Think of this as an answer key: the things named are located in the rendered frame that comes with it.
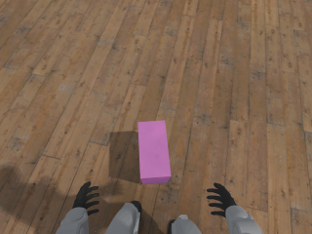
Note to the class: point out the right robot forearm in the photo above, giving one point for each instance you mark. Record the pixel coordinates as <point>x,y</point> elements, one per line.
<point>240,222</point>

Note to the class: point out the carton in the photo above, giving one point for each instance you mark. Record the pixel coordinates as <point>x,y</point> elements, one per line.
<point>154,159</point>

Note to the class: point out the left robot forearm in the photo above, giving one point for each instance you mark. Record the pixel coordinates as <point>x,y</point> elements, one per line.
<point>76,221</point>

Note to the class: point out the right robot hand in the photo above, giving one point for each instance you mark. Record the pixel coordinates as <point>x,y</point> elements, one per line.
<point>225,199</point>

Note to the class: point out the robot left foot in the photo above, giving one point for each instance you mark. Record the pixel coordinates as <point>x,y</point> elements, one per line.
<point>139,208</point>

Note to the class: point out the right robot thigh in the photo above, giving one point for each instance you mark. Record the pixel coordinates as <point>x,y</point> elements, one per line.
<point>185,226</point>

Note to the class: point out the left robot hand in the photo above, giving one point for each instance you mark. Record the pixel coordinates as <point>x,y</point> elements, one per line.
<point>82,198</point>

